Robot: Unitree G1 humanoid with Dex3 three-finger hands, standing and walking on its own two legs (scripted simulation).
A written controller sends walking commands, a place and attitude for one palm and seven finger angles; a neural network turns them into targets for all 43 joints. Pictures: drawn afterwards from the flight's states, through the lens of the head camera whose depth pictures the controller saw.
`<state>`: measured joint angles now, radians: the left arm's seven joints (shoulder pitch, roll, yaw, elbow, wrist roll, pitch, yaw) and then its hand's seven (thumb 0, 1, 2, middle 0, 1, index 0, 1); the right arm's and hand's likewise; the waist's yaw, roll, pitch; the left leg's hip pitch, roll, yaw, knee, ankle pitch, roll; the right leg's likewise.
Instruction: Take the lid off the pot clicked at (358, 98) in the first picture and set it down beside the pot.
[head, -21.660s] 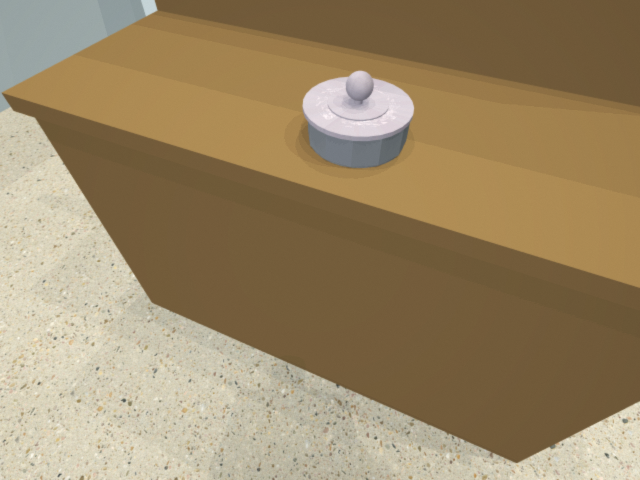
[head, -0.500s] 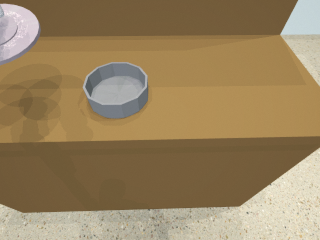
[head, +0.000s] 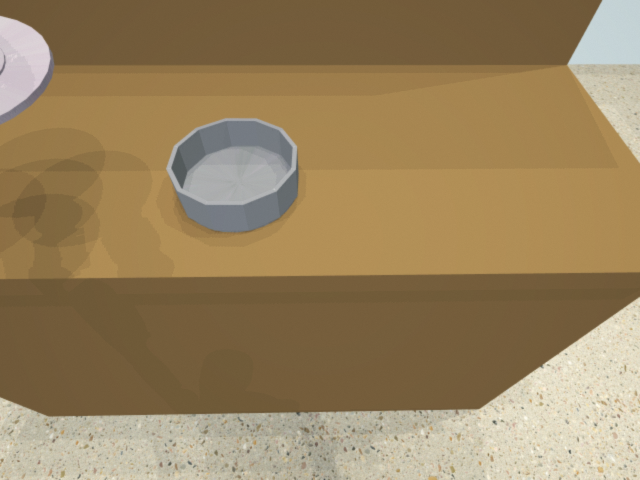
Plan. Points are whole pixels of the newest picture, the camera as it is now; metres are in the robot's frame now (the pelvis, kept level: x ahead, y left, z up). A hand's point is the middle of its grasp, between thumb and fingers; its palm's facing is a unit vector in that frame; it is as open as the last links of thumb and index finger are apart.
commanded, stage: move the lid sideways beside the pot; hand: left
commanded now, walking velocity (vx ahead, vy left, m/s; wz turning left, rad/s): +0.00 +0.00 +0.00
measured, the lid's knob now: out of the picture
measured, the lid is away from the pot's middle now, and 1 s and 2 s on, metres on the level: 0.25 0.24 0.24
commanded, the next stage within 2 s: lower the lid onto the table in 0.06 s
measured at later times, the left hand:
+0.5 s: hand out of the picture +0.48 +0.32 +0.29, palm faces -0.19 -0.24 -0.95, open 6.8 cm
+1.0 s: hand out of the picture +0.48 +0.32 +0.26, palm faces -0.25 -0.24 -0.94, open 6.8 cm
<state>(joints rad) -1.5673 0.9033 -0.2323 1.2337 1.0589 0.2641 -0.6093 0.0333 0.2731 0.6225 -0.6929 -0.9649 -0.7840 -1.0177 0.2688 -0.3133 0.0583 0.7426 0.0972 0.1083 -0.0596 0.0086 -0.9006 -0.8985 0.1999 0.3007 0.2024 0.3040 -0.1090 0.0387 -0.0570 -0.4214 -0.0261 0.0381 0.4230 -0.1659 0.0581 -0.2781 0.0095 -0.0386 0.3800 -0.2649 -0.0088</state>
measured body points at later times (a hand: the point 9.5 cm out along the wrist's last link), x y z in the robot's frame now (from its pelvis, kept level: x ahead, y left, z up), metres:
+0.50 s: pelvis +0.01 +0.00 +0.00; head +0.07 -0.01 +0.44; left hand +0.49 +0.32 +0.35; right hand +0.04 -0.28 -0.13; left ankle +0.02 +0.08 -0.74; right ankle -0.06 -0.11 -0.74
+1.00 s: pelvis +0.01 +0.00 +0.00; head +0.07 +0.00 +0.44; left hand +0.49 +0.33 +0.31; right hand +0.02 -0.28 -0.13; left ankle +0.02 +0.08 -0.74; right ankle -0.06 -0.11 -0.74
